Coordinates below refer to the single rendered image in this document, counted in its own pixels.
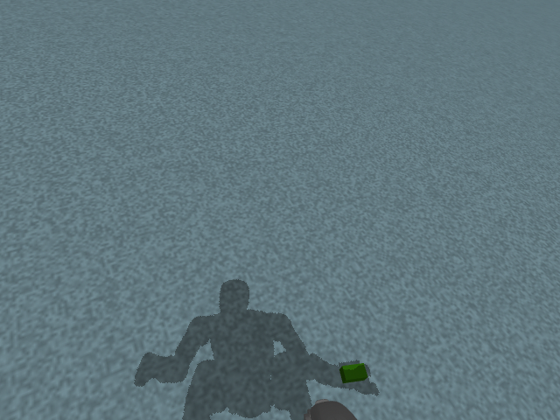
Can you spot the small box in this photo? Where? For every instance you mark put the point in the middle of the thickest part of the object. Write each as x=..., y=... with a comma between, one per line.
x=353, y=373

